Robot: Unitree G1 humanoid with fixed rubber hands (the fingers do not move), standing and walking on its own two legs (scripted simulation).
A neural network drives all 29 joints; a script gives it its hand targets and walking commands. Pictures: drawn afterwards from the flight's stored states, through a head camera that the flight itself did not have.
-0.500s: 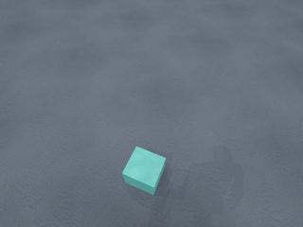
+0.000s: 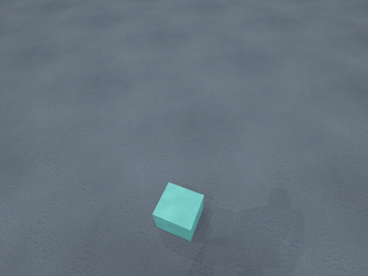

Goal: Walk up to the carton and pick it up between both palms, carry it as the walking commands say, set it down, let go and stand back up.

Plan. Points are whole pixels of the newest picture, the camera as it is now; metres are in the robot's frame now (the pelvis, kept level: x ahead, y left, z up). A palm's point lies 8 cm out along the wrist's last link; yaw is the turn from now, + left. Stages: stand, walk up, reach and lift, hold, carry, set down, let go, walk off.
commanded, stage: walk up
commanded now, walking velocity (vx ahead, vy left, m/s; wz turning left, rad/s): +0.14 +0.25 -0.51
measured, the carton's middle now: (179, 211) +0.51 +0.10 -0.68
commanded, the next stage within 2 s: none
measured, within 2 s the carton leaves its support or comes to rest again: neither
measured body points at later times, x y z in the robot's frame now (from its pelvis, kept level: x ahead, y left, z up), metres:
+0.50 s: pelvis +0.06 +0.09 -0.01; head +0.10 +0.10 +0.44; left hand +0.10 +0.35 -0.17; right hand +0.06 -0.15 -0.15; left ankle -0.01 +0.14 -0.74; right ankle +0.07 -0.08 -0.68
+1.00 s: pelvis +0.10 +0.13 +0.00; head +0.13 +0.12 +0.45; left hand +0.15 +0.38 -0.15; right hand +0.13 -0.12 -0.14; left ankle +0.12 +0.25 -0.71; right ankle +0.10 -0.03 -0.74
